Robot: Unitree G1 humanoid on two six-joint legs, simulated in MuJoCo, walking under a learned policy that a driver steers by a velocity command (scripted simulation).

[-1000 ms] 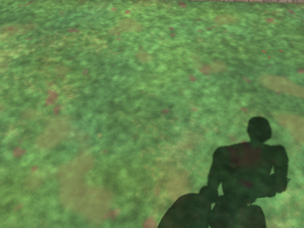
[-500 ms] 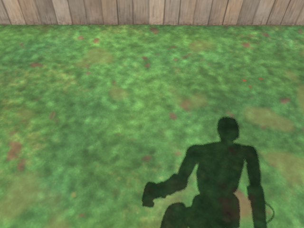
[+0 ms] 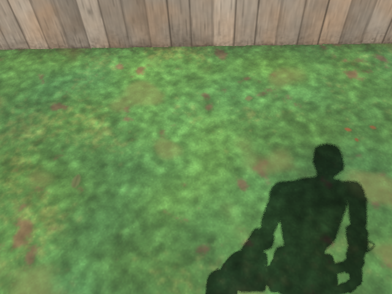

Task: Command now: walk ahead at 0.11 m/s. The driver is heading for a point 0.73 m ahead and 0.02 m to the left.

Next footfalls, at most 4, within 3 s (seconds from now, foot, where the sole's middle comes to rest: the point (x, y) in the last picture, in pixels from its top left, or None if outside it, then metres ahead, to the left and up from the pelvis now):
0.12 left None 0.10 0.13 -0.78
2.38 left None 0.02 0.15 -0.78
2.78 right None -0.10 -0.01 -0.78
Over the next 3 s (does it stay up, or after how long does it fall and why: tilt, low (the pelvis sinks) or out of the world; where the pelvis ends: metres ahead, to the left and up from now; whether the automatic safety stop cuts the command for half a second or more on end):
stays up -0.04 0.08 0.00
